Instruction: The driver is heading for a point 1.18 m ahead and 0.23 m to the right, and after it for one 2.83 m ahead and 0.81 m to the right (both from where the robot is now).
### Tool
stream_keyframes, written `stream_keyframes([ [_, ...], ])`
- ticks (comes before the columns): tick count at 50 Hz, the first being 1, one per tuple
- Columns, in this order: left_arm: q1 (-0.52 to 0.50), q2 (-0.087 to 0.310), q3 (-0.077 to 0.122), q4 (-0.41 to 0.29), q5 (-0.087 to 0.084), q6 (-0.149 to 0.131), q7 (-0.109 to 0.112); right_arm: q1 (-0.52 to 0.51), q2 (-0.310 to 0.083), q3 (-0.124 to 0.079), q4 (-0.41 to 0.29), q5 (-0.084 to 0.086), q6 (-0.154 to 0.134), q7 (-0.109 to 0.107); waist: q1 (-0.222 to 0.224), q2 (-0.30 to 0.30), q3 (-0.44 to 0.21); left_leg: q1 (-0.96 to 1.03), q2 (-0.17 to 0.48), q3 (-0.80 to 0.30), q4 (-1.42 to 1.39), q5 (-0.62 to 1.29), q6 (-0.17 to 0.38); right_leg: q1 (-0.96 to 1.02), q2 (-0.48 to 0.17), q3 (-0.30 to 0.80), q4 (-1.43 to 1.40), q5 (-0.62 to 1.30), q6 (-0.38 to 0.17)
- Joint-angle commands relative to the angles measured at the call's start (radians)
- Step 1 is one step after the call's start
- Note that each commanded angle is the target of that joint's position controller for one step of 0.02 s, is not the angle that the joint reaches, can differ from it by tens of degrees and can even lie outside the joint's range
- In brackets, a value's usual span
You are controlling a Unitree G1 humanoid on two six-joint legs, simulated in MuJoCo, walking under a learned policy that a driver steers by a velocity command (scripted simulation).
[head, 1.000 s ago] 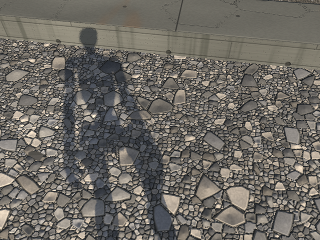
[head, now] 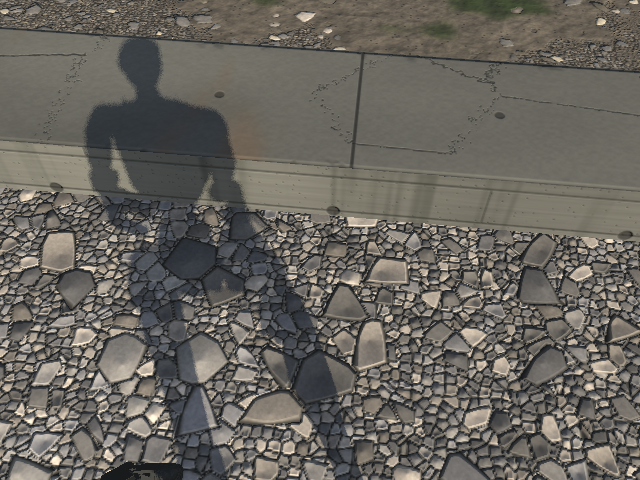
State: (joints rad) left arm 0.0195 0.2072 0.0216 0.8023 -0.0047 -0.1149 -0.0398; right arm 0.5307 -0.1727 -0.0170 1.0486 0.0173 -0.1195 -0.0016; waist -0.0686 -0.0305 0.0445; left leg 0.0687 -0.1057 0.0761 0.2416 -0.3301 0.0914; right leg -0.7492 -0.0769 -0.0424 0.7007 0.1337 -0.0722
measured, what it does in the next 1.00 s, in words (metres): walks ahead, turning right: right foot, then left foot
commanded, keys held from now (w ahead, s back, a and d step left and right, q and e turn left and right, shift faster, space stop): shift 0.02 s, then e+shift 0.48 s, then shift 0.32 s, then w+shift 0.04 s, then w+q+shift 0.14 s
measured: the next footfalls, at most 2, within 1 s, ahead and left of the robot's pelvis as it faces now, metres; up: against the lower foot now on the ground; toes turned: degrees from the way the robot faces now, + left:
right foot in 0.10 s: +0.33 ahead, -0.07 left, +0.00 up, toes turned +0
left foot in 0.60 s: +0.41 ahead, +0.10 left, +0.00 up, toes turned -33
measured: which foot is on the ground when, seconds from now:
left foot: down 0.00-0.12, up 0.14-0.58, down 0.60-1.00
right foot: up 0.00-0.08, down 0.10-0.60, up 0.62-0.98, down 1.00-1.00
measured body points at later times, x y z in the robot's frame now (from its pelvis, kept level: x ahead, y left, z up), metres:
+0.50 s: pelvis +0.23 +0.01 +0.00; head +0.27 -0.02 +0.45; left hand +0.43 +0.26 -0.09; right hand +0.36 -0.29 -0.09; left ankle +0.39 +0.15 -0.69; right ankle +0.29 -0.07 -0.73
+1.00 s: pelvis +0.30 +0.03 +0.01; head +0.31 +0.03 +0.46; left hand +0.54 +0.20 -0.10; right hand +0.27 -0.25 -0.10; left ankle +0.38 +0.12 -0.73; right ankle +0.20 -0.05 -0.73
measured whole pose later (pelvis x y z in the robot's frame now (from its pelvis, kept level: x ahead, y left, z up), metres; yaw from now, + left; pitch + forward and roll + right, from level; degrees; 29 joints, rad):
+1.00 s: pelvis +0.30 +0.03 +0.01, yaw -26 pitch +2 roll -1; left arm 0.25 0.26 0.04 0.68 -0.01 -0.03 0.01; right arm 0.32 -0.25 -0.03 0.69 0.03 0.01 -0.03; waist -0.03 0.00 -0.04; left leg -0.31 -0.05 -0.12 0.48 -0.22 0.02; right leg -0.14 0.02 0.01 0.42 -0.32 -0.02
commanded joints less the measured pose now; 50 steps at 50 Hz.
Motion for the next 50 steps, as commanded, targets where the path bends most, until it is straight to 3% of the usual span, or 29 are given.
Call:
stream_keyframes([
  [1,-0.086,0.051,0.005,-0.082,-0.019,-0.033,-0.006,0.006,-0.206,-0.027,-0.046,0.007,-0.003,-0.04,0.047,0.098,0.013,-0.133,0.23,-0.078,-0.004,0.91,-0.01,0.266,0.111,-0.038,-0.208,0.177,-0.015],
  [3,0.043,0.11,0.029,-0.045,-0.014,-0.028,-0.014,-0.022,-0.209,-0.03,-0.054,-0.02,0.017,-0.054,0.113,0.141,-0.083,-0.046,0.231,-0.049,0.137,1.052,-0.054,0.415,0.179,-0.05,-0.201,0.168,-0.028],
  [4,0.194,0.145,0.047,0.002,-0.016,-0.024,-0.015,-0.075,-0.219,-0.033,-0.069,-0.035,0.027,-0.055,0.189,0.171,-0.15,-0.052,0.228,-0.031,0.295,1.123,-0.071,0.555,0.195,-0.036,-0.174,0.141,-0.041],
  [5,0.349,0.177,0.062,0.045,-0.01,-0.015,-0.011,-0.178,-0.234,-0.037,-0.104,-0.039,0.035,-0.051,0.288,0.174,-0.188,-0.102,0.196,0.001,0.542,1.066,-0.104,0.681,0.146,0.009,-0.24,0.189,-0.069],
  [6,0.432,0.252,0.07,0.056,0.019,-0.003,0.0,-0.169,-0.169,-0.022,-0.155,-0.066,0.029,-0.042,0.257,-0.073,-0.284,-0.34,0.066,0.031,1.003,0.41,-0.145,0.932,-0.033,0.197,-0.143,0.605,-0.144],
  [7,0.359,0.252,0.052,0.016,0.07,-0.01,-0.005,0.076,-0.026,0.021,-0.149,-0.043,0.015,-0.016,0.107,-0.259,-0.495,-0.689,-0.037,-0.169,1.377,-0.348,-0.196,1.247,-0.308,0.691,-0.128,0.794,-0.4],
  [8,0.286,0.239,0.067,-0.026,0.058,0.009,0.0,0.047,-0.117,0.006,-0.156,-0.027,0.0,0.0,0.148,-0.108,-0.55,-0.679,0.006,-0.263,1.419,-0.244,-0.154,1.149,-0.271,0.722,-0.247,0.609,-0.391],
  [9,0.169,0.202,0.06,-0.073,0.027,0.022,0.006,-0.069,-0.16,-0.007,-0.207,-0.011,0.003,-0.002,0.115,-0.01,-0.393,-0.731,0.047,-0.249,1.356,-0.173,-0.13,0.982,-0.217,0.626,-0.292,0.344,-0.348],
  [10,0.095,0.173,0.05,-0.086,-0.005,0.035,0.007,-0.161,-0.194,-0.023,-0.231,-0.025,0.01,-0.014,0.074,0.132,-0.228,-0.735,0.074,-0.209,1.272,-0.136,-0.123,0.755,-0.145,0.549,-0.371,0.164,-0.29],
  [12,0.079,0.179,0.05,-0.105,0.003,0.044,0.012,-0.196,-0.208,-0.04,-0.277,-0.036,0.043,-0.033,0.024,0.102,-0.129,-0.664,0.104,-0.213,1.131,-0.102,-0.125,0.508,-0.078,0.509,-0.434,0.063,-0.263],
  [16,0.126,0.216,0.068,-0.123,0.009,0.064,0.038,-0.257,-0.149,-0.035,-0.337,-0.045,0.071,-0.065,0.015,0.018,-0.163,-0.598,0.074,-0.186,0.833,-0.023,-0.16,0.377,0.016,0.425,-0.386,0.195,-0.213],
  [20,0.147,0.246,0.084,-0.16,-0.024,0.114,0.078,-0.373,-0.17,-0.043,-0.393,-0.025,0.1,-0.076,0.045,-0.053,-0.212,-0.623,0.042,-0.228,0.673,0.102,-0.181,0.426,0.044,0.512,-0.38,-0.207,-0.13],
  [24,0.179,0.243,0.095,-0.189,-0.018,0.145,0.098,-0.483,-0.179,-0.046,-0.435,-0.017,0.082,-0.062,0.091,-0.124,-0.148,-0.611,0.022,-0.255,0.501,0.121,-0.17,0.461,0.06,0.598,-0.384,-0.429,-0.099],
  [27,0.184,0.225,0.096,-0.218,-0.008,0.156,0.101,-0.457,-0.199,-0.054,-0.426,-0.01,0.057,-0.041,0.094,-0.155,-0.169,-0.511,0.031,-0.249,0.365,0.108,-0.153,0.52,0.042,0.628,-0.324,-0.292,-0.089],
  [29,0.169,0.2,0.086,-0.235,-0.014,0.159,0.099,-0.393,-0.205,-0.062,-0.407,-0.012,0.046,-0.025,0.062,-0.152,-0.181,-0.363,0.064,-0.218,0.178,0.225,-0.122,0.512,0.06,0.623,-0.248,-0.2,-0.067],
  [30,0.21,0.162,0.074,-0.233,-0.017,0.162,0.095,-0.39,-0.22,-0.067,-0.407,-0.022,0.047,-0.022,0.079,-0.066,-0.203,-0.244,0.158,-0.269,0.104,0.305,-0.076,0.455,0.117,0.572,-0.149,-0.404,-0.035],
  [31,0.3,0.113,0.058,-0.219,-0.006,0.164,0.092,-0.438,-0.268,-0.072,-0.444,-0.045,0.061,-0.026,0.138,0.165,-0.215,-0.14,0.372,-0.463,0.107,0.498,0.021,0.332,0.242,0.406,0.089,-0.708,0.017],
  [32,0.28,0.206,0.084,-0.252,-0.013,0.148,0.086,-0.407,-0.294,-0.083,-0.44,-0.082,0.07,-0.022,0.132,0.361,-0.182,-0.196,0.49,-0.675,0.058,0.543,0.172,0.179,0.291,0.311,0.292,-0.814,0.063],
  [33,0.282,0.289,0.104,-0.227,0.003,0.138,0.083,-0.425,-0.252,-0.078,-0.456,-0.064,0.069,-0.023,0.126,0.246,-0.157,-0.227,0.482,-0.648,0.069,0.471,0.189,0.147,0.227,0.303,0.443,-0.73,0.105],
  [34,0.269,0.295,0.109,-0.2,0.0,0.144,0.084,-0.438,-0.211,-0.067,-0.463,-0.045,0.073,-0.024,0.113,0.155,-0.133,-0.249,0.408,-0.53,0.098,0.407,0.146,0.15,0.216,0.288,0.494,-0.657,0.12],
  [35,0.271,0.255,0.099,-0.178,0.001,0.157,0.089,-0.438,-0.197,-0.057,-0.468,-0.032,0.079,-0.024,0.11,0.103,-0.127,-0.257,0.349,-0.463,0.11,0.359,0.111,0.156,0.214,0.272,0.551,-0.618,0.135],
  [37,0.268,0.194,0.078,-0.182,-0.001,0.163,0.085,-0.426,-0.197,-0.045,-0.461,-0.027,0.09,-0.027,0.101,0.107,-0.1,-0.299,0.306,-0.398,0.096,0.393,0.112,0.166,0.215,0.229,0.624,-0.57,0.155],
  [41,0.199,0.141,0.051,-0.204,-0.006,0.153,0.089,-0.373,-0.184,-0.038,-0.442,-0.031,0.102,-0.03,0.065,0.19,-0.118,-0.207,0.254,-0.331,0.094,0.341,0.114,0.209,0.147,0.148,0.348,-0.551,0.181],
  [42,0.219,0.119,0.041,-0.196,-0.003,0.149,0.083,-0.345,-0.176,-0.036,-0.431,-0.03,0.102,-0.029,0.063,0.201,-0.167,-0.204,0.242,-0.326,0.066,0.112,0.102,0.278,0.114,0.11,0.235,-0.547,0.18],
  [44,0.186,0.139,0.042,-0.214,-0.012,0.132,0.064,-0.287,-0.276,-0.066,-0.417,-0.004,0.113,-0.03,0.026,0.301,-0.125,-0.27,0.262,-0.416,-0.015,-0.202,0.114,0.352,0.13,0.026,0.115,-0.629,0.162],
  [45,0.178,0.158,0.048,-0.217,-0.016,0.119,0.058,-0.276,-0.287,-0.068,-0.416,0.003,0.115,-0.031,0.032,0.306,-0.093,-0.31,0.277,-0.468,-0.038,-0.28,0.116,0.393,0.13,0.026,0.035,-0.651,0.14],
  [47,0.205,0.165,0.053,-0.196,-0.015,0.084,0.048,-0.261,-0.291,-0.071,-0.416,0.015,0.114,-0.032,0.056,0.261,-0.034,-0.377,0.275,-0.52,-0.056,-0.318,0.113,0.497,0.132,0.034,-0.182,-0.592,0.078],
  [49,0.332,0.16,0.055,-0.132,-0.003,0.052,0.044,-0.325,-0.257,-0.066,-0.445,0.026,0.115,-0.039,0.145,0.199,0.002,-0.525,0.174,-0.469,-0.021,-0.247,0.033,0.741,0.119,0.015,-0.465,-0.346,0.011],
  [50,0.488,0.198,0.069,-0.079,0.008,0.043,0.052,-0.399,-0.2,-0.055,-0.481,0.03,0.103,-0.035,0.214,0.137,-0.042,-0.752,0.103,-0.381,0.151,-0.195,-0.047,1.017,-0.005,0.086,-0.459,-0.328,-0.018],
])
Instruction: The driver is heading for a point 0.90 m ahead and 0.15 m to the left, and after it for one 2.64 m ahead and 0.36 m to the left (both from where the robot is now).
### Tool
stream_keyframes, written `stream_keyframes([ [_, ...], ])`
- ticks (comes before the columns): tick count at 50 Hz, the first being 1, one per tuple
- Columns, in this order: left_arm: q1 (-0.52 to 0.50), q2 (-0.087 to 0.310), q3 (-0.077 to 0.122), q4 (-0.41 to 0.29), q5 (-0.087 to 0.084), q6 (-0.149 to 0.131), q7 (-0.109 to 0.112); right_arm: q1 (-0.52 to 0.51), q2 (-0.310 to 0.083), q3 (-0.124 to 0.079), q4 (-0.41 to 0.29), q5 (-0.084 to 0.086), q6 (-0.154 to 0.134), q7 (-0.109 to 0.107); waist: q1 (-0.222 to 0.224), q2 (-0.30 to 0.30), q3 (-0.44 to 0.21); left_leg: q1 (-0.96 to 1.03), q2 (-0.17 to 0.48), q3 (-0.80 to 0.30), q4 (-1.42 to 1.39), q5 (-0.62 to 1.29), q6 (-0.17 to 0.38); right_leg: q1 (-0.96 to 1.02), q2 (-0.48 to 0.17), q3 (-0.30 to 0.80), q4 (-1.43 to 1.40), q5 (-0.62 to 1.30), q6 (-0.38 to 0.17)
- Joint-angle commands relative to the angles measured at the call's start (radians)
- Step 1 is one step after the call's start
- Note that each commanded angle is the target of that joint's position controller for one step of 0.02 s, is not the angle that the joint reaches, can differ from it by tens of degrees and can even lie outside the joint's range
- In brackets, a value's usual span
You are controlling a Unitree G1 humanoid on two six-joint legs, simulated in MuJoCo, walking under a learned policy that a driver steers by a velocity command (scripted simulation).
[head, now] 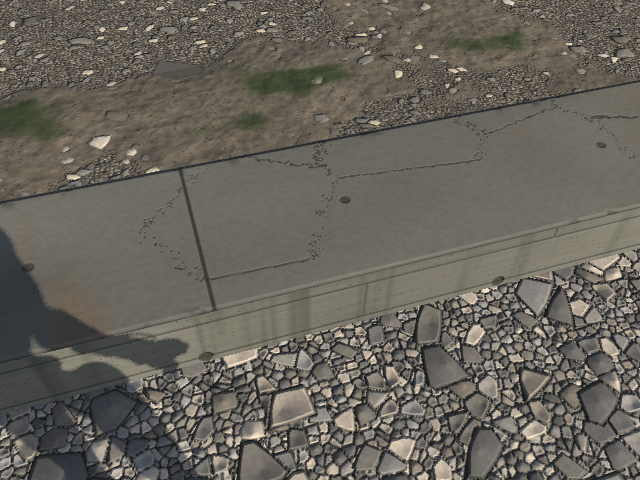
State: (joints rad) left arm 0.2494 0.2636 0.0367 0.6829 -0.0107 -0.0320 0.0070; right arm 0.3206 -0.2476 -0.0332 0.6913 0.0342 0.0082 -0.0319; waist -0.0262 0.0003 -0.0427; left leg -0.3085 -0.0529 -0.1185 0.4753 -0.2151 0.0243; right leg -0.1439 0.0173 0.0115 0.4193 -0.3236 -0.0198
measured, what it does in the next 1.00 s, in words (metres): walks ahead: left foot, then right foot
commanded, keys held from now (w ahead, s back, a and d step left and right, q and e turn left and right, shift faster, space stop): w+q+shift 0.06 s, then q+shift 0.32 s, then shift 0.04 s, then e+shift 0.58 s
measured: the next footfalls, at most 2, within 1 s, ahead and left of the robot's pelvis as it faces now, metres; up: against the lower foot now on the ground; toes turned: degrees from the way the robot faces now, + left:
left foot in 0.38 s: +0.28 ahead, +0.17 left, +0.00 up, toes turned +22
right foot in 0.98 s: +0.22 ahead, -0.08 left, +0.00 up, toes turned -2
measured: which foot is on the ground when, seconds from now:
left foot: down 0.00-0.00, up 0.02-0.36, down 0.38-0.98, up 1.00-1.00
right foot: down 0.00-0.38, up 0.40-0.96, down 0.98-1.00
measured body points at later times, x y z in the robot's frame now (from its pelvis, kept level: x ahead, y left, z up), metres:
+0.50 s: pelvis +0.14 +0.06 -0.03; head +0.20 +0.09 +0.41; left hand +0.12 +0.35 -0.16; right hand +0.40 -0.12 -0.13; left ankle +0.24 +0.16 -0.74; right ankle +0.06 -0.11 -0.64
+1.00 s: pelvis +0.19 +0.03 -0.01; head +0.22 +0.00 +0.44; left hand +0.27 +0.35 -0.09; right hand +0.41 -0.22 -0.11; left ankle +0.24 +0.16 -0.74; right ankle +0.18 -0.07 -0.74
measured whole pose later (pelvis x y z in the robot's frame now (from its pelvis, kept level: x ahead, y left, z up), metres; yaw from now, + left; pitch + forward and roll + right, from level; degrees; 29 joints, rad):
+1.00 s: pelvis +0.19 +0.03 -0.01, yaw +3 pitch +2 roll +3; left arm 0.26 0.31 0.10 0.70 -0.02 0.07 0.02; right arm 0.05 -0.31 -0.09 0.72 0.01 0.02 -0.02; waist 0.05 0.03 0.02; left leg -0.35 0.10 0.32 0.52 -0.21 0.02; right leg -0.28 -0.08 -0.06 0.59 -0.33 -0.03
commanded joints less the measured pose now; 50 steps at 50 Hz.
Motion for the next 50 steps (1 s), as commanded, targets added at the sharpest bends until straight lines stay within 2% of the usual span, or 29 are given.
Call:
stream_keyframes([
  [1,0.301,0.137,0.048,0.045,0.013,-0.045,0.01,-0.162,0.011,-0.003,-0.133,0.02,-0.048,0.013,0.16,-0.131,-0.023,-0.548,-0.022,-0.078,0.294,-0.306,0.015,0.534,-0.332,0.264,-0.121,-0.026,-0.08],
  [2,0.24,0.224,0.077,0.021,0.033,-0.056,0.001,-0.201,-0.054,-0.019,-0.197,0.038,-0.077,0.023,0.138,-0.261,0.071,-0.743,0.046,-0.053,0.411,-0.245,0.022,0.357,-0.49,0.525,-0.216,-0.372,-0.198],
  [3,0.151,0.186,0.062,-0.001,0.084,-0.039,0.009,-0.273,-0.124,-0.045,-0.178,-0.063,-0.05,0.048,0.136,-0.189,0.153,-0.745,0.054,-0.009,0.491,-0.158,0.026,0.294,-0.44,0.472,-0.297,-0.473,-0.158],
  [4,0.114,0.128,0.056,-0.003,0.022,-0.068,0.015,-0.181,-0.128,-0.051,-0.169,0.021,-0.067,0.045,0.083,-0.197,0.174,-0.795,0.082,-0.061,0.583,-0.102,0.021,0.318,-0.398,0.401,-0.267,-0.288,-0.146],
  [5,0.102,0.106,0.046,-0.005,0.01,-0.072,0.019,-0.123,-0.127,-0.053,-0.121,0.023,-0.064,0.047,0.069,-0.165,0.128,-0.763,0.104,-0.052,0.648,-0.074,0.011,0.336,-0.356,0.281,-0.257,-0.126,-0.119],
  [8,0.032,0.097,0.038,-0.002,0.035,-0.064,0.025,-0.124,-0.106,-0.051,-0.114,-0.015,-0.049,0.063,0.045,-0.106,0.162,-0.648,0.129,0.041,0.75,0.063,-0.047,0.152,-0.273,-0.009,-0.229,0.366,-0.092],
  [10,-0.01,0.12,0.041,0.0,0.039,-0.053,0.031,-0.168,-0.09,-0.042,-0.138,-0.015,-0.04,0.071,0.046,-0.117,0.192,-0.52,0.143,0.115,0.641,0.162,-0.075,0.003,-0.22,-0.135,-0.237,0.427,-0.083],
  [12,0.003,0.15,0.047,0.015,0.028,-0.041,0.037,-0.244,-0.067,-0.031,-0.164,-0.015,-0.039,0.088,0.076,-0.092,0.205,-0.389,0.138,0.171,0.436,0.247,-0.067,-0.057,-0.19,-0.204,-0.214,0.447,-0.074],
  [14,0.032,0.207,0.061,0.033,0.009,-0.033,0.042,-0.276,-0.064,-0.031,-0.181,-0.019,-0.037,0.112,0.087,-0.086,0.177,-0.322,0.115,0.219,0.307,0.228,-0.042,0.016,-0.226,-0.213,-0.16,0.605,-0.07],
  [15,0.091,0.153,0.045,0.065,0.027,-0.037,0.029,-0.264,-0.05,-0.028,-0.17,-0.114,-0.007,0.128,0.075,-0.049,0.168,-0.285,0.075,0.295,0.235,0.166,0.002,0.066,-0.23,-0.246,-0.107,0.726,-0.066],
  [16,0.103,0.166,0.049,0.071,0.023,-0.041,0.028,-0.221,-0.058,-0.034,-0.155,-0.113,0.002,0.125,0.07,-0.085,0.132,-0.221,0.038,0.324,0.218,0.128,0.029,0.102,-0.233,-0.252,-0.024,0.869,-0.058],
  [17,0.093,0.188,0.056,0.072,0.019,-0.038,0.027,-0.134,-0.083,-0.045,-0.137,-0.104,0.003,0.115,0.022,-0.108,0.078,-0.134,0.002,0.317,0.2,0.069,0.058,0.122,-0.244,-0.254,0.112,0.988,-0.053],
  [18,0.078,0.201,0.061,0.063,0.013,-0.033,0.022,-0.003,-0.123,-0.065,-0.105,-0.101,-0.003,0.1,-0.043,-0.114,-0.002,0.009,-0.031,0.286,0.169,0.052,0.088,0.095,-0.255,-0.241,0.299,0.99,-0.046],
  [19,0.062,0.188,0.056,0.048,0.002,-0.035,0.008,0.136,-0.173,-0.087,-0.062,-0.106,-0.015,0.075,-0.115,-0.067,-0.093,0.188,-0.049,0.228,0.072,0.119,0.117,0.016,-0.226,-0.233,0.557,0.796,-0.015],
  [20,0.155,0.049,0.022,0.029,0.012,-0.037,-0.009,0.106,-0.262,-0.103,-0.071,-0.099,-0.023,0.059,-0.039,0.098,-0.163,0.417,0.191,-0.036,0.113,0.485,0.168,-0.246,-0.12,-0.227,0.846,-0.163,0.013],
  [21,0.218,0.075,0.023,-0.026,0.015,-0.008,-0.004,0.105,-0.386,-0.136,-0.117,-0.06,-0.015,0.068,-0.032,0.221,-0.392,0.615,0.457,-0.619,-0.004,0.606,0.393,-0.467,0.053,-0.064,1.171,-0.399,0.056],
  [22,0.143,0.121,0.028,-0.016,0.04,-0.001,0.002,0.072,-0.327,-0.132,-0.131,-0.032,-0.001,0.056,-0.066,0.046,-0.417,0.565,0.443,-0.551,-0.084,0.508,0.363,-0.477,-0.032,0.058,1.141,-0.234,0.041],
  [23,0.087,0.117,0.022,-0.014,0.03,0.006,0.004,-0.005,-0.232,-0.1,-0.122,-0.034,0.005,0.039,-0.045,0.036,-0.282,0.408,0.423,-0.418,-0.108,0.341,0.335,-0.476,-0.063,0.022,1.088,-0.14,0.034],
  [24,0.068,0.101,0.012,-0.001,0.039,0.01,0.008,-0.051,-0.136,-0.064,-0.106,-0.039,0.001,0.033,-0.007,-0.011,-0.158,0.234,0.359,-0.304,-0.142,0.303,0.272,-0.424,-0.103,0.016,0.965,-0.099,0.027],
  [26,0.144,0.088,0.007,0.049,0.05,0.047,0.007,-0.102,-0.079,-0.034,-0.08,-0.049,-0.012,0.022,0.047,0.039,-0.094,0.01,0.283,-0.116,-0.2,0.32,0.211,-0.229,-0.107,0.0,0.833,-0.084,0.009],
  [29,0.163,0.061,0.002,0.076,0.029,0.074,0.002,-0.113,-0.098,-0.03,-0.036,-0.073,-0.035,0.025,0.058,0.056,-0.056,-0.079,0.263,0.018,-0.241,0.283,0.193,-0.136,-0.073,-0.006,0.668,-0.084,-0.009],
  [34,0.071,0.09,0.025,0.047,0.038,0.088,-0.027,-0.134,-0.128,-0.039,-0.027,-0.059,-0.016,0.015,0.037,0.096,0.008,-0.027,0.313,0.04,-0.294,-0.039,0.2,-0.246,-0.072,-0.025,0.577,-0.05,-0.011],
  [35,0.013,0.12,0.045,0.017,-0.027,0.086,0.015,-0.207,-0.183,-0.063,-0.055,-0.047,-0.034,-0.003,0.03,0.121,0.023,0.008,0.343,-0.015,-0.323,-0.122,0.217,-0.323,-0.114,0.014,0.611,-0.05,0.021],
  [37,0.019,0.129,0.052,0.013,-0.016,0.087,0.047,-0.231,-0.155,-0.058,-0.057,-0.04,-0.04,-0.023,0.031,0.077,0.02,0.073,0.388,-0.031,-0.33,-0.137,0.23,-0.395,-0.132,0.016,0.629,-0.063,0.061],
  [39,0.026,0.11,0.056,0.006,-0.008,0.088,0.05,-0.234,-0.161,-0.064,-0.05,-0.037,-0.034,-0.029,0.029,0.064,0.013,0.106,0.393,0.009,-0.326,-0.115,0.228,-0.411,-0.141,0.0,0.609,-0.073,0.078],
  [42,0.031,0.081,0.055,-0.006,-0.011,0.086,0.032,-0.256,-0.183,-0.073,-0.045,-0.039,-0.021,-0.026,0.032,0.063,-0.005,0.104,0.375,0.112,-0.314,-0.072,0.214,-0.338,-0.136,-0.049,0.499,-0.079,0.067],
  [47,0.077,0.103,0.07,-0.012,-0.017,0.096,-0.003,-0.287,-0.202,-0.086,-0.036,-0.024,0.002,0.005,0.075,0.071,-0.053,0.145,0.379,0.224,-0.23,-0.044,0.16,-0.172,-0.088,-0.139,0.215,0.001,-0.015],
  [49,0.168,0.158,0.094,0.015,-0.004,0.101,0.006,-0.26,-0.148,-0.078,-0.009,-0.01,0.011,0.019,0.113,-0.01,-0.013,0.035,0.29,0.319,-0.018,-0.09,0.043,-0.034,-0.073,-0.058,-0.018,0.136,-0.099],
  [50,0.212,0.277,0.124,0.002,0.003,0.098,0.027,-0.257,-0.104,-0.07,-0.023,-0.031,0.01,0.029,0.089,-0.274,0.026,-0.24,0.167,0.398,0.309,-0.31,-0.057,0.084,-0.308,0.312,-0.076,0.439,-0.201],
])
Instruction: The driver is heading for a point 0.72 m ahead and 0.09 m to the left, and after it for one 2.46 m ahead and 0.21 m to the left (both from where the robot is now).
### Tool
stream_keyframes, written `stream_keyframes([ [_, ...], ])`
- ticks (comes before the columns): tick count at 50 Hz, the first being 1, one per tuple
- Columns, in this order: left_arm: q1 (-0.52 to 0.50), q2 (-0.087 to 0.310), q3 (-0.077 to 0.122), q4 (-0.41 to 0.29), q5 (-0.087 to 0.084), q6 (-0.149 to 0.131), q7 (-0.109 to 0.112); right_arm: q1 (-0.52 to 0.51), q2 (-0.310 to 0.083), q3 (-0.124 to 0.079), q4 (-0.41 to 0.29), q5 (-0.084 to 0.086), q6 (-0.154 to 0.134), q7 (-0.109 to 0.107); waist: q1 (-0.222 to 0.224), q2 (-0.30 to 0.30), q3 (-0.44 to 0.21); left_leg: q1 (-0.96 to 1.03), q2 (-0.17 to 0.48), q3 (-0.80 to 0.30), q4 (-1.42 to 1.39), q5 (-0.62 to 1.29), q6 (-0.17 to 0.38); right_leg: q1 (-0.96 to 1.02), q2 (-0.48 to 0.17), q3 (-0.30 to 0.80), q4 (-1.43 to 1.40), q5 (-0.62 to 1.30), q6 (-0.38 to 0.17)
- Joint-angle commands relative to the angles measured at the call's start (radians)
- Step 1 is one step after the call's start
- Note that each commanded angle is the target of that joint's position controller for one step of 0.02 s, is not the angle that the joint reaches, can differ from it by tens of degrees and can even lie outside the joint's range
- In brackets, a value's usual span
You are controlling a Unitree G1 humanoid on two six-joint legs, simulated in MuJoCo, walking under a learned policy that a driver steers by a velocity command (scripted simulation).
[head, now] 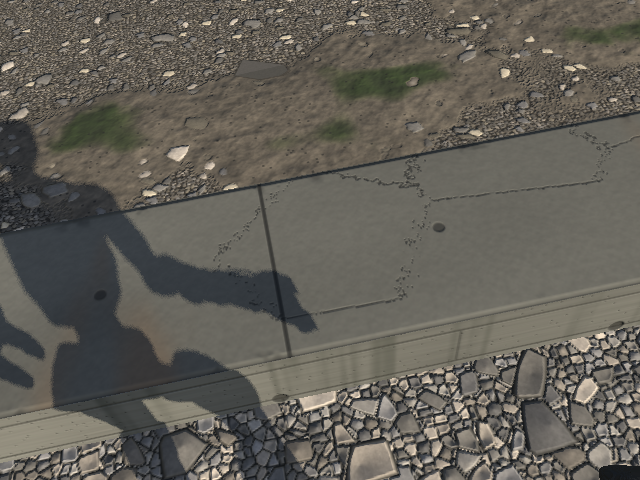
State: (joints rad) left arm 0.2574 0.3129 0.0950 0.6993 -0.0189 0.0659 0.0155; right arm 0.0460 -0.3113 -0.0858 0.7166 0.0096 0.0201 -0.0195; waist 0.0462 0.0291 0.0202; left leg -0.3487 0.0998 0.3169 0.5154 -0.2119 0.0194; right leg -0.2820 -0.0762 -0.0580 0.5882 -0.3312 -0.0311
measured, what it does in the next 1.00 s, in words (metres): walks ahead, turning left: left foot, then right foot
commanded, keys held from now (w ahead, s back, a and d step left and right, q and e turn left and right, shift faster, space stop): e+shift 0.04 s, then shift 0.04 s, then q+shift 0.46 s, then w+q+shift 0.16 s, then w+shift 0.06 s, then w+e+shift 0.24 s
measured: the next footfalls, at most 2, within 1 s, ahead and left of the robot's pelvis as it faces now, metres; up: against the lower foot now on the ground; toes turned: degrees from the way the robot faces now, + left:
left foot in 0.48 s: +0.09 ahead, +0.10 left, +0.00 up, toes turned +7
right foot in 0.98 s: +0.37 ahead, -0.04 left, +0.00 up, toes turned +15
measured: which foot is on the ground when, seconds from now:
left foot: up 0.00-0.46, down 0.48-0.98, up 1.00-1.00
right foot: down 0.00-0.50, up 0.52-0.96, down 0.98-1.00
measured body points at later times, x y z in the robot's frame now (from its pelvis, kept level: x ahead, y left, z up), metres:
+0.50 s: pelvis +0.05 +0.00 -0.01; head +0.09 +0.02 +0.44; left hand +0.22 +0.28 -0.11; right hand +0.20 -0.28 -0.10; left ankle +0.05 +0.10 -0.73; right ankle -0.01 -0.11 -0.73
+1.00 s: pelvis +0.24 +0.02 +0.00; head +0.26 +0.02 +0.45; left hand +0.34 +0.32 -0.08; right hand +0.39 -0.24 -0.12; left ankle +0.05 +0.09 -0.72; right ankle +0.33 -0.05 -0.73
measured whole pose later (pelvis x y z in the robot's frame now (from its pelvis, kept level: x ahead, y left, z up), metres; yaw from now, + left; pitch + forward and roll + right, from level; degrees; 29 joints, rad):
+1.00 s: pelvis +0.24 +0.02 +0.00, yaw +16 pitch +3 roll +0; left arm 0.16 0.29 0.04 0.70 0.04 -0.05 -0.04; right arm 0.35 -0.32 -0.06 0.76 -0.03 -0.07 0.02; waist -0.03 0.03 -0.04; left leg 0.00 -0.04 -0.12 0.46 -0.44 0.05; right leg -0.41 0.03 -0.06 0.52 -0.16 -0.07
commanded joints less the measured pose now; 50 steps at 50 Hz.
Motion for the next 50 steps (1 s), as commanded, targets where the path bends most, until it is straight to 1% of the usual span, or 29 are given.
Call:
stream_keyframes([
  [1,0.135,0.295,0.071,-0.065,0.042,-0.03,0.018,-0.078,-0.041,-0.018,-0.105,-0.032,-0.017,0.011,0.002,-0.329,-0.012,-0.392,-0.112,-0.234,0.464,-0.441,-0.097,0.163,-0.29,0.649,-0.288,0.405,-0.33],
  [2,0.071,0.268,0.07,-0.083,0.05,-0.063,0.013,-0.134,-0.071,-0.025,-0.116,-0.033,-0.023,0.01,0.0,-0.197,-0.039,-0.427,-0.105,-0.349,0.571,-0.36,-0.075,0.174,-0.253,0.559,-0.309,0.325,-0.301],
  [3,0.012,0.254,0.066,-0.094,0.036,-0.081,0.016,-0.11,-0.083,-0.029,-0.108,-0.02,-0.026,0.008,-0.038,-0.176,-0.05,-0.442,-0.094,-0.372,0.584,-0.255,-0.055,0.189,-0.222,0.481,-0.305,0.325,-0.242],
  [4,-0.038,0.209,0.053,-0.111,0.016,-0.084,0.019,-0.072,-0.096,-0.034,-0.075,-0.024,-0.026,-0.001,-0.055,-0.127,-0.077,-0.428,-0.075,-0.376,0.587,-0.188,-0.053,0.199,-0.195,0.414,-0.273,0.363,-0.193],
  [5,-0.077,0.157,0.031,-0.124,0.007,-0.083,0.023,-0.033,-0.094,-0.033,-0.05,-0.032,-0.026,-0.003,-0.066,-0.129,-0.106,-0.402,-0.073,-0.36,0.601,-0.125,-0.061,0.203,-0.18,0.349,-0.253,0.454,-0.174],
  [7,-0.07,0.08,-0.004,-0.127,0.021,-0.084,0.03,0.005,-0.063,-0.021,-0.023,-0.019,-0.024,0.007,-0.067,-0.138,-0.166,-0.302,-0.067,-0.338,0.599,-0.05,-0.077,0.211,-0.149,0.252,-0.23,0.597,-0.165],
  [9,-0.064,0.027,-0.029,-0.107,0.036,-0.085,0.027,0.008,-0.015,0.001,-0.003,-0.006,-0.019,0.021,-0.056,-0.137,-0.157,-0.211,-0.039,-0.331,0.421,0.003,-0.084,0.212,-0.113,0.164,-0.228,0.564,-0.138],
  [11,-0.049,0.046,-0.031,-0.086,0.051,-0.08,0.024,-0.022,0.0,0.016,-0.002,-0.002,-0.014,0.036,-0.021,-0.173,-0.11,-0.122,-0.034,-0.309,0.28,0.007,-0.086,0.177,-0.114,0.129,-0.24,0.507,-0.139],
  [14,-0.045,0.155,0.001,-0.076,0.051,-0.059,0.021,-0.04,-0.097,-0.004,-0.035,0.016,-0.007,0.044,0.016,-0.193,-0.028,-0.166,-0.057,-0.281,0.281,-0.124,-0.08,0.174,-0.186,0.175,-0.24,0.463,-0.187],
  [19,-0.109,0.138,0.008,-0.09,0.03,-0.038,0.034,0.019,-0.071,-0.002,-0.055,0.021,-0.007,0.055,0.006,-0.153,-0.031,-0.22,-0.038,-0.262,0.285,-0.22,-0.06,0.254,-0.262,0.185,-0.167,0.651,-0.2],
  [23,-0.169,0.135,0.018,-0.101,0.007,-0.036,0.043,0.107,-0.061,-0.009,-0.058,0.026,-0.011,0.069,-0.049,-0.143,-0.083,-0.066,-0.089,-0.198,0.08,-0.077,-0.005,0.239,-0.223,0.074,-0.032,0.724,-0.124],
  [24,-0.153,0.12,0.017,-0.093,0.003,-0.041,0.043,0.175,-0.088,-0.025,-0.046,0.019,-0.014,0.06,-0.081,-0.102,-0.119,0.067,-0.113,-0.229,-0.029,0.065,0.032,0.181,-0.168,0.006,0.1,0.714,-0.066],
  [25,-0.158,0.092,0.012,-0.118,0.026,-0.051,0.04,0.248,-0.199,-0.061,-0.05,0.012,-0.019,0.039,-0.098,0.087,-0.159,0.278,0.025,-0.505,-0.093,0.452,0.126,-0.052,-0.061,-0.065,0.373,0.414,0.033],
  [26,-0.249,0.012,-0.016,-0.201,0.067,-0.068,0.034,0.289,-0.319,-0.082,-0.063,-0.021,-0.034,0.038,-0.093,0.33,-0.215,0.458,0.249,-0.945,-0.123,0.782,0.357,-0.403,0.16,0.016,0.623,-0.335,0.103],
  [27,-0.264,0.051,-0.012,-0.179,0.053,-0.083,0.021,0.286,-0.25,-0.065,-0.079,-0.028,-0.049,0.041,-0.136,0.145,-0.289,0.519,0.277,-0.913,-0.136,0.687,0.388,-0.452,0.121,0.181,0.737,-0.376,0.096],
  [28,-0.161,0.048,-0.021,-0.113,0.071,-0.07,-0.005,0.322,-0.222,-0.067,-0.048,-0.029,-0.024,0.035,-0.113,0.009,-0.229,0.485,0.206,-0.78,-0.144,0.402,0.316,-0.44,0.056,0.16,0.674,-0.233,0.063],
  [29,-0.158,0.064,-0.015,-0.101,0.068,-0.072,-0.025,0.264,-0.177,-0.052,-0.049,-0.023,-0.004,0.038,-0.081,-0.018,-0.142,0.386,0.126,-0.735,-0.202,0.039,0.25,-0.423,0.026,0.143,0.566,-0.137,0.056],
  [31,-0.192,0.087,-0.01,-0.097,0.081,-0.056,-0.05,0.216,-0.149,-0.038,-0.067,-0.011,0.007,0.048,-0.084,0.086,-0.055,0.263,0.041,-0.735,-0.317,-0.337,0.205,-0.37,0.038,0.096,0.478,-0.034,0.07],
  [32,-0.259,0.11,0.013,-0.148,0.001,-0.103,-0.038,0.201,-0.153,-0.035,-0.108,0.055,-0.03,0.024,-0.084,0.085,-0.059,0.255,0.08,-0.823,-0.347,-0.427,0.249,-0.397,0.068,0.144,0.422,-0.009,0.069],
  [33,-0.289,0.104,0.006,-0.149,-0.006,-0.132,-0.028,0.213,-0.156,-0.032,-0.1,0.053,-0.054,0.011,-0.093,0.065,-0.048,0.297,0.094,-0.84,-0.354,-0.412,0.257,-0.424,0.064,0.165,0.346,0.018,0.07],
  [35,-0.313,0.073,-0.002,-0.142,0.01,-0.176,-0.013,0.242,-0.174,-0.037,-0.09,0.029,-0.077,-0.013,-0.103,0.047,-0.04,0.334,0.083,-0.817,-0.334,-0.305,0.241,-0.434,0.08,0.176,0.187,0.09,0.081],
  [38,-0.288,0.051,-0.01,-0.116,0.01,-0.197,-0.018,0.265,-0.16,-0.026,-0.084,0.015,-0.08,-0.017,-0.112,0.107,-0.045,0.261,0.041,-0.714,-0.301,-0.2,0.21,-0.324,0.094,0.123,0.057,0.197,0.111],
  [39,-0.226,0.018,-0.035,-0.075,0.096,-0.136,-0.048,0.31,-0.192,-0.035,-0.035,-0.042,-0.065,0.023,-0.121,0.166,-0.032,0.226,-0.022,-0.65,-0.312,-0.202,0.179,-0.282,0.089,0.047,0.06,0.199,0.113],
  [40,-0.234,0.021,-0.034,-0.08,0.092,-0.113,-0.057,0.329,-0.158,-0.028,-0.034,-0.043,-0.065,0.043,-0.137,0.167,-0.01,0.189,-0.022,-0.638,-0.325,-0.21,0.175,-0.253,0.08,0.028,0.034,0.201,0.111],
  [42,-0.286,0.049,-0.032,-0.103,0.061,-0.103,-0.06,0.34,-0.147,-0.02,-0.033,-0.038,-0.076,0.062,-0.158,0.162,0.031,0.168,0.019,-0.657,-0.355,-0.238,0.177,-0.236,0.058,0.013,-0.005,0.206,0.09],
  [45,-0.303,0.083,-0.028,-0.119,0.051,-0.114,-0.065,0.322,-0.168,-0.021,-0.029,-0.04,-0.093,0.053,-0.149,0.127,0.061,0.224,0.098,-0.661,-0.384,-0.226,0.176,-0.229,0.035,0.009,-0.045,0.163,0.023],
  [47,-0.223,0.085,-0.027,-0.102,0.051,-0.121,-0.063,0.287,-0.171,-0.016,-0.02,-0.043,-0.103,0.041,-0.089,0.099,0.06,0.236,0.115,-0.591,-0.337,0.051,0.165,-0.118,0.068,-0.009,-0.081,0.128,-0.036],
  [49,0.078,0.128,-0.003,-0.006,0.056,-0.131,-0.043,0.256,-0.139,0.0,-0.019,-0.05,-0.108,0.03,0.057,-0.001,-0.1,0.186,0.031,-0.415,0.072,0.599,0.122,0.224,0.12,0.017,-0.11,0.076,-0.096],
  [50,0.258,0.232,0.024,0.022,0.066,-0.138,-0.036,0.212,-0.106,0.018,-0.081,-0.034,-0.114,0.025,0.124,-0.195,-0.183,-0.069,-0.06,-0.315,0.416,0.459,0.06,0.432,-0.07,0.396,-0.241,-0.222,-0.179],
])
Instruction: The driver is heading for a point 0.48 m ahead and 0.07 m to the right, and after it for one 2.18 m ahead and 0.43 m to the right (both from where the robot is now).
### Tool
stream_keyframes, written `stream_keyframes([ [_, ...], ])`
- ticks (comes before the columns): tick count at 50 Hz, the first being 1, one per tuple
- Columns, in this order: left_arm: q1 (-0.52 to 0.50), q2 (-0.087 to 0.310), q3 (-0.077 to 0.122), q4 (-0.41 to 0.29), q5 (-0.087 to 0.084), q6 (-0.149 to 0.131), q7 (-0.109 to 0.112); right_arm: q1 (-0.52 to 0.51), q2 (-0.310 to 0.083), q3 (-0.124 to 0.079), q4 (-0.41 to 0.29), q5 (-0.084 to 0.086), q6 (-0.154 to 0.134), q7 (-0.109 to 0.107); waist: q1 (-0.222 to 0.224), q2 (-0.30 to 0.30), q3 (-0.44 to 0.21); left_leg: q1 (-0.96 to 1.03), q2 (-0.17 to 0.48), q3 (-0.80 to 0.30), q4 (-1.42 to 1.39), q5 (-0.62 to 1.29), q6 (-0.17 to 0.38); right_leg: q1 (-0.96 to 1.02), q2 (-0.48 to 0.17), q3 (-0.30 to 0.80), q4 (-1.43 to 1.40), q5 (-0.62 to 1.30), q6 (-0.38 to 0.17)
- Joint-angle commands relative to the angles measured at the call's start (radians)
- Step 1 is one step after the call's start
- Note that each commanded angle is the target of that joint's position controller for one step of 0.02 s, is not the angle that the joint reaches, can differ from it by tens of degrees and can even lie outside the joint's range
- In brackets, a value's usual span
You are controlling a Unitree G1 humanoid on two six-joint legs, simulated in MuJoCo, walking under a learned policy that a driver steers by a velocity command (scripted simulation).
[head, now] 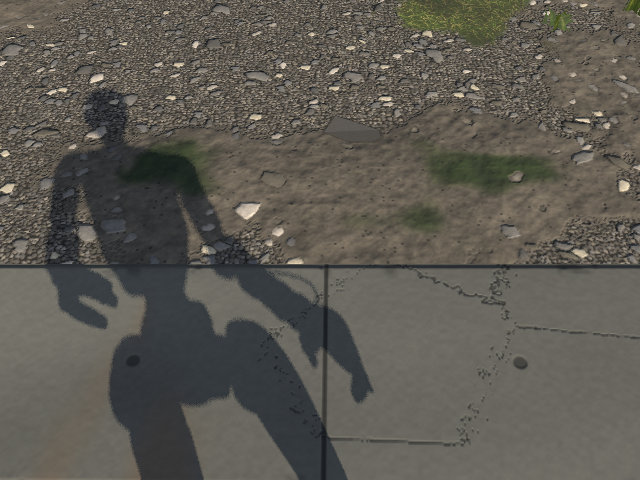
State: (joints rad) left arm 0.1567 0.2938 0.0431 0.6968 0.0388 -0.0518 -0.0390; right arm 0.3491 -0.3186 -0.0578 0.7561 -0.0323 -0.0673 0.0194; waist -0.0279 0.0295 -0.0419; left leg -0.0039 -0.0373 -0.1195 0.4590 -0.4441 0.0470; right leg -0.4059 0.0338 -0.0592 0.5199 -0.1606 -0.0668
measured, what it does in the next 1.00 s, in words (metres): climbs: left foot, then right foot 0.18 m higher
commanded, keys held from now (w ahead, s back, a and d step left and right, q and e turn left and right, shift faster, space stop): w+e+shift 0.28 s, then w+shift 0.08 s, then shift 0.32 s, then q+shift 0.32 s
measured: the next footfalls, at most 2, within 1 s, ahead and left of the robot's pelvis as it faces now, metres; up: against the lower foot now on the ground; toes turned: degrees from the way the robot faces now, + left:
left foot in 0.28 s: +0.32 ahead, +0.07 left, +0.00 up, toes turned -15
right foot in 0.68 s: +0.59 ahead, -0.25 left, +0.18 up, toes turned -23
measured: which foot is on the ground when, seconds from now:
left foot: up 0.00-0.26, down 0.28-0.68, up 0.70-1.00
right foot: down 0.00-0.38, up 0.40-0.66, down 0.68-1.00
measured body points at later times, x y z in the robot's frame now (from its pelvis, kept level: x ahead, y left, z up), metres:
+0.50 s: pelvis +0.32 -0.06 +0.01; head +0.36 -0.06 +0.46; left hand +0.55 +0.14 -0.10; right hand +0.33 -0.34 -0.10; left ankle +0.28 +0.08 -0.73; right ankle +0.20 -0.14 -0.51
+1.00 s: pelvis +0.55 -0.18 +0.20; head +0.57 -0.20 +0.65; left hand +0.72 +0.06 +0.09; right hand +0.67 -0.48 +0.10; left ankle +0.68 -0.06 -0.45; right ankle +0.55 -0.24 -0.55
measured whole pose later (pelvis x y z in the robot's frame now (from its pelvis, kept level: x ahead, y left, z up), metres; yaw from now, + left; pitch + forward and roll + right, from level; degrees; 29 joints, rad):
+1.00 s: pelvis +0.55 -0.18 +0.20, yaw -12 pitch +2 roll +1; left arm 0.21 0.23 0.02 0.81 0.03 -0.06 0.04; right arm 0.15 -0.30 -0.06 0.66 0.02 -0.02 -0.03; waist 0.02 0.02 0.02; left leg -0.75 0.02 0.00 1.11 -0.07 -0.02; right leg -0.21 -0.01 -0.21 0.36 -0.18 -0.09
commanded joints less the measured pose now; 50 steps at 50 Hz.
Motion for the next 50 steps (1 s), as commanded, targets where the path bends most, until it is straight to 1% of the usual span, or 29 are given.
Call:
stream_keyframes([
  [1,0.366,0.3,0.091,0.047,0.007,-0.021,0.007,-0.083,-0.055,0.003,-0.144,-0.003,-0.034,-0.011,0.136,-0.365,-0.093,-0.715,-0.055,0.101,0.654,0.068,0.004,0.674,-0.298,0.819,-0.326,-0.604,-0.207],
  [4,0.221,0.158,0.056,0.017,-0.019,-0.016,0.0,-0.189,-0.089,0.016,-0.139,-0.04,-0.045,-0.005,0.083,-0.06,0.038,-0.755,0.075,0.026,0.708,0.221,0.002,0.461,-0.24,0.62,-0.319,-0.3,-0.195],
  [8,0.223,0.149,0.046,0.034,-0.041,-0.033,0.025,-0.197,-0.058,0.044,-0.163,-0.058,-0.011,0.006,0.026,-0.084,0.049,-0.659,0.084,0.082,0.589,0.205,-0.068,0.311,-0.128,0.454,-0.327,0.067,-0.191],
  [12,0.243,0.145,0.05,0.048,-0.035,-0.021,0.039,-0.314,0.009,0.082,-0.21,-0.031,0.001,0.007,0.05,-0.153,0.047,-0.573,0.033,0.162,0.419,0.207,-0.089,0.247,-0.086,0.404,-0.286,0.351,-0.188],
  [15,0.211,0.151,0.052,0.016,-0.026,-0.022,0.046,-0.285,-0.011,0.078,-0.224,-0.021,-0.006,-0.016,0.007,-0.113,-0.019,-0.591,0.031,0.164,0.491,0.157,-0.043,0.332,-0.132,0.434,-0.138,0.854,-0.187],
  [16,0.211,0.119,0.041,0.025,-0.032,-0.017,0.043,-0.254,-0.031,0.069,-0.213,-0.031,-0.015,-0.023,-0.011,-0.019,-0.056,-0.493,-0.017,0.229,0.424,0.11,-0.014,0.37,-0.046,0.337,-0.026,1.214,-0.132],
  [17,0.247,0.13,0.043,0.054,-0.031,-0.017,0.045,-0.227,-0.024,0.067,-0.234,-0.036,-0.028,-0.026,-0.033,-0.055,-0.093,-0.354,-0.028,0.215,0.252,0.152,0.004,0.369,-0.039,0.369,0.126,1.413,-0.103],
  [19,0.076,0.15,0.055,0.044,-0.037,-0.027,0.044,0.153,-0.061,0.031,-0.095,-0.007,-0.042,-0.056,-0.22,-0.045,-0.182,0.11,0.042,0.146,-0.209,0.569,0.027,0.214,0.01,0.375,0.537,1.113,-0.06],
  [20,-0.052,0.04,0.032,0.004,-0.029,-0.048,0.041,0.244,-0.103,0.016,-0.01,-0.02,-0.037,-0.061,-0.228,0.099,-0.036,0.399,0.244,0.016,-0.184,1.038,0.085,-0.262,0.132,0.232,0.896,-0.027,-0.02],
  [21,0.054,-0.049,-0.005,-0.045,-0.033,-0.062,0.062,0.211,-0.143,0.007,-0.002,-0.041,-0.032,-0.038,-0.063,0.162,-0.02,0.548,0.433,-0.161,0.08,1.852,0.115,-0.593,0.122,0.165,1.107,-0.323,-0.001],
  [22,0.069,-0.038,-0.007,-0.037,-0.036,-0.047,0.07,0.24,-0.097,0.003,-0.01,-0.052,-0.024,-0.025,-0.103,0.091,-0.127,0.602,0.475,-0.17,0.083,1.709,0.211,-0.713,0.105,0.161,1.285,-0.362,0.006],
  [24,-0.093,-0.073,-0.021,-0.13,-0.019,-0.011,0.079,0.191,0.015,0.022,0.033,-0.074,-0.028,-0.025,-0.065,0.064,-0.041,0.433,0.463,-0.146,-0.068,1.053,0.181,-0.928,0.081,0.205,1.583,-0.484,-0.024],
  [27,-0.329,-0.144,-0.069,-0.315,0.003,0.027,0.077,0.126,0.061,0.045,0.146,0.0,-0.063,-0.018,0.043,0.093,0.243,-0.061,0.361,0.112,-0.369,0.768,0.077,-0.944,0.031,0.115,1.492,-0.661,-0.058],
  [29,-0.371,-0.185,-0.1,-0.366,-0.002,0.029,0.056,0.143,0.088,0.06,0.225,0.023,-0.043,-0.018,0.088,0.086,0.258,-0.198,0.252,0.264,-0.426,0.954,0.046,-0.87,-0.001,-0.008,1.348,-0.606,-0.073],
  [30,-0.3,-0.161,-0.108,-0.359,-0.004,0.028,0.039,0.073,0.061,0.055,0.193,0.023,-0.026,-0.026,0.128,0.058,0.177,-0.348,0.2,0.312,-0.487,1.167,0.078,-0.545,-0.011,-0.133,1.064,-0.479,-0.05],
  [31,-0.199,-0.171,-0.122,-0.345,-0.04,0.026,0.021,0.052,0.034,0.048,0.168,0.068,-0.02,-0.036,0.161,0.03,0.022,-0.482,0.188,0.28,-0.464,1.237,0.107,-0.058,0.0,-0.124,0.773,-0.205,-0.05],
  [32,0.009,-0.098,-0.083,-0.243,-0.031,0.042,0.024,0.085,-0.098,0.026,0.125,0.09,-0.05,-0.021,0.208,0.067,-0.213,-0.426,0.227,0.231,-0.334,1.737,0.126,0.264,0.107,-0.184,0.862,-0.129,-0.038],
  [33,0.267,-0.049,-0.049,-0.179,-0.024,0.061,0.031,0.009,-0.275,-0.029,0.093,0.101,-0.073,-0.006,0.359,0.178,-0.372,-0.299,0.251,0.229,-0.085,2.042,0.098,0.428,0.111,-0.103,0.742,-0.066,-0.045],
  [34,0.381,0.033,-0.012,-0.111,0.004,0.068,0.031,-0.025,-0.303,-0.056,0.084,0.108,-0.082,0.001,0.41,0.13,-0.442,-0.209,0.232,0.173,0.294,1.846,0.025,0.455,0.07,0.13,0.498,-0.057,-0.095],
  [35,0.278,0.282,0.041,-0.11,-0.012,0.053,0.065,0.134,-0.118,-0.001,0.099,0.039,-0.087,0.015,0.232,-0.475,-0.581,-0.481,-0.041,0.094,0.927,0.206,-0.06,0.671,-0.398,0.894,0.088,0.607,-0.352],
  [36,0.289,0.153,0.007,-0.131,0.04,0.043,0.064,0.211,-0.182,-0.044,0.232,0.04,-0.088,0.047,0.268,-0.285,-0.768,-0.409,-0.131,-0.232,1.37,0.086,-0.043,0.615,-0.393,1.063,-0.001,0.669,-0.384],
  [37,0.144,0.112,-0.006,-0.113,-0.002,0.021,0.041,0.115,-0.086,-0.037,0.156,0.082,-0.065,0.046,0.189,-0.153,-0.534,-0.565,-0.126,-0.197,1.524,0.029,-0.051,0.422,-0.412,0.904,-0.021,0.527,-0.338],
  [38,0.082,0.065,-0.017,-0.056,-0.063,0.002,0.022,0.016,-0.005,-0.005,0.076,0.065,-0.039,0.021,0.132,0.007,-0.266,-0.671,-0.078,-0.088,1.54,-0.008,-0.044,0.256,-0.37,0.779,-0.035,0.418,-0.26],
  [39,0.043,0.004,-0.022,-0.011,-0.076,-0.019,0.021,0.008,0.038,0.009,0.059,0.054,-0.021,-0.009,0.072,0.096,-0.085,-0.753,-0.025,-0.056,1.508,0.001,-0.029,0.137,-0.336,0.621,-0.011,0.289,-0.192],
  [40,-0.035,-0.05,-0.031,0.005,-0.047,-0.034,0.017,0.033,0.056,0.017,0.047,0.057,0.0,-0.022,-0.003,0.09,-0.014,-0.697,0.018,-0.066,1.492,0.054,-0.019,-0.002,-0.306,0.483,-0.024,0.283,-0.156],
  [42,-0.07,-0.144,-0.048,0.03,-0.028,-0.058,0.015,0.033,0.056,0.023,0.006,0.063,0.021,-0.035,-0.046,0.017,0.028,-0.682,0.051,-0.079,1.255,0.159,-0.006,-0.014,-0.25,0.258,-0.088,0.341,-0.107],
  [44,-0.113,-0.126,-0.043,0.035,-0.033,-0.053,0.028,0.001,0.013,0.007,-0.035,0.072,0.039,-0.052,-0.066,-0.054,0.066,-0.614,0.054,0.011,0.913,0.197,-0.03,-0.042,-0.176,0.03,-0.213,0.452,-0.083],
  [47,-0.103,-0.011,-0.016,0.035,-0.005,-0.042,0.074,0.002,0.021,-0.004,-0.07,0.056,0.051,-0.052,-0.061,-0.147,-0.01,-0.613,0.037,0.129,0.735,0.384,-0.071,0.105,-0.152,-0.119,-0.238,0.683,-0.063],
  [50,-0.099,0.051,-0.003,0.009,-0.014,-0.006,0.107,-0.044,0.046,0.002,-0.091,0.053,0.071,-0.039,-0.014,-0.14,-0.021,-0.534,0.065,0.175,0.481,0.451,-0.076,0.174,-0.18,-0.179,-0.228,0.582,-0.059],
])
